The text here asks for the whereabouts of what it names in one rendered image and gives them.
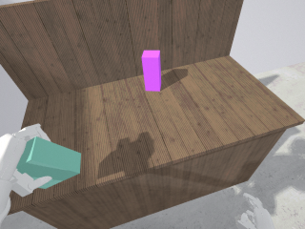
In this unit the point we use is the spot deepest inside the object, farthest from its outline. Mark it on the robot right hand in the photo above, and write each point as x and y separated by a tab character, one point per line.
260	217

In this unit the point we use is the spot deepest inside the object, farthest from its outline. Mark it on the table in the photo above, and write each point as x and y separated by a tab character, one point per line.
79	65

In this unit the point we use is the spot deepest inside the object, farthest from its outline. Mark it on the sponge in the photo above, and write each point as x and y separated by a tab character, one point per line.
42	158

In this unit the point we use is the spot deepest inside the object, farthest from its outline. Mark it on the robot left hand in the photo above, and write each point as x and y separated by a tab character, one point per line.
12	147

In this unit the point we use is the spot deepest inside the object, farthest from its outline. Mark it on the left robot forearm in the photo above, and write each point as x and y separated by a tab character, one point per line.
5	203

